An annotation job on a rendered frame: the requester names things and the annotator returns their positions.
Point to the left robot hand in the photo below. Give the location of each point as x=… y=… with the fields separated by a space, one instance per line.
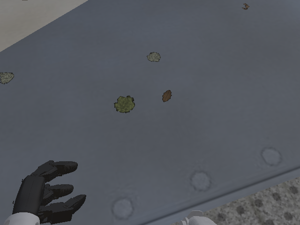
x=33 y=196

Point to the right robot shin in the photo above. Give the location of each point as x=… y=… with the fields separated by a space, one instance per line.
x=195 y=213

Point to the left robot forearm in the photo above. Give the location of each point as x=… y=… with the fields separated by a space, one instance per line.
x=22 y=218

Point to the right robot thigh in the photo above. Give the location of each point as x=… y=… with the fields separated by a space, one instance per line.
x=196 y=220

